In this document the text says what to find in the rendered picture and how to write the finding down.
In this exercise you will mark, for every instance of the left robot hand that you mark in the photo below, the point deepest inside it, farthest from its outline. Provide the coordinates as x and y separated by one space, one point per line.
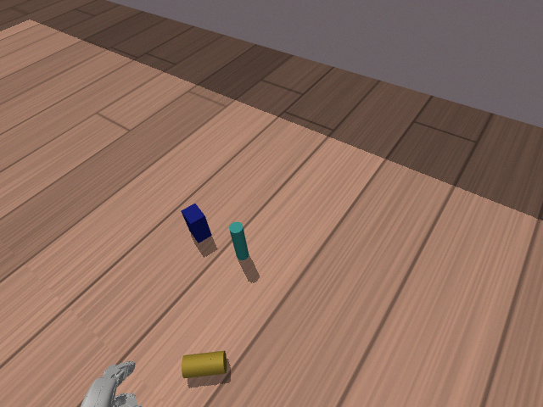
102 391

